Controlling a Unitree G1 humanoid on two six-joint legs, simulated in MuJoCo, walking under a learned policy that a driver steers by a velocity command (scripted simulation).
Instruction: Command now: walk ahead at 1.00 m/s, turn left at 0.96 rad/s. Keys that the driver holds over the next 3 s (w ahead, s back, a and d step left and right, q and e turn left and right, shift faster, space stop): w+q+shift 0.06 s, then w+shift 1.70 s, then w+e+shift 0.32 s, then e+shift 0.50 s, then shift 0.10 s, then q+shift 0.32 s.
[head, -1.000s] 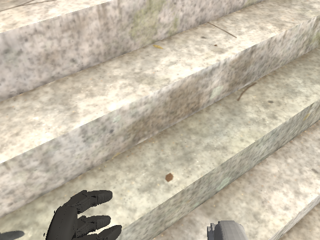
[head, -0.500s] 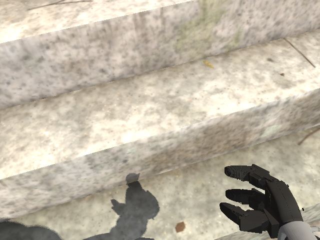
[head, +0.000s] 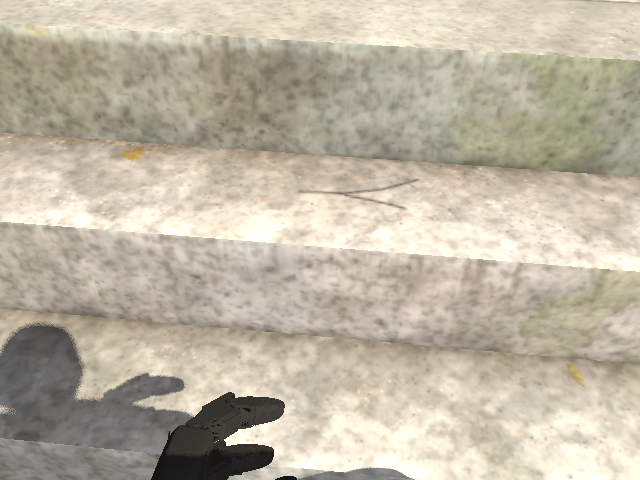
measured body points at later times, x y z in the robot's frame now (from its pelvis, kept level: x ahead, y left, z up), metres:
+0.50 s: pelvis +0.14 -0.13 +0.16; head +0.09 -0.15 +0.61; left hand +0.13 +0.11 +0.03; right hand +0.44 -0.26 +0.15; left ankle +0.09 -0.01 -0.32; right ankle +0.17 -0.22 -0.50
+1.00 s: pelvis +0.27 -0.08 +0.22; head +0.24 -0.10 +0.67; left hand +0.46 +0.12 +0.18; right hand +0.33 -0.31 +0.07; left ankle +0.24 +0.02 -0.50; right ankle +0.32 -0.21 -0.10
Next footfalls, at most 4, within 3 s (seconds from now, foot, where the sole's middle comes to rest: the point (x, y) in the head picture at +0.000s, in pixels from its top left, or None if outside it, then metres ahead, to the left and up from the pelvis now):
0.22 right None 0.21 -0.21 -0.53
0.80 left None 0.28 0.03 -0.53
1.20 right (481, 424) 0.50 -0.21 -0.33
1.80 left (300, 199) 0.77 0.07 -0.12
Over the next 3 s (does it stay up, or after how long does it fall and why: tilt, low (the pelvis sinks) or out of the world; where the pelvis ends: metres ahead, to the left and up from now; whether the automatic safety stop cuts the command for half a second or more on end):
stays up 1.14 -0.05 0.85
